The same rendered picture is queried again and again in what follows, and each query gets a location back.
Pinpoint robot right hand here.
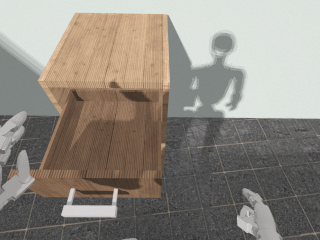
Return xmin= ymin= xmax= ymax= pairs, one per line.
xmin=237 ymin=188 xmax=277 ymax=237

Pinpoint robot left hand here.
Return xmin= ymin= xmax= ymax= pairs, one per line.
xmin=0 ymin=111 xmax=35 ymax=211

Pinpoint drawer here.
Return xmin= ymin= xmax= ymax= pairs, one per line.
xmin=8 ymin=89 xmax=162 ymax=198

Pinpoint handle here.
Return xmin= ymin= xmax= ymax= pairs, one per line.
xmin=61 ymin=188 xmax=118 ymax=218

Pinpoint right robot forearm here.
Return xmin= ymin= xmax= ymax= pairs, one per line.
xmin=256 ymin=229 xmax=283 ymax=240

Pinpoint cabinet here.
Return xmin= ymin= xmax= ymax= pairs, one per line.
xmin=38 ymin=12 xmax=170 ymax=174

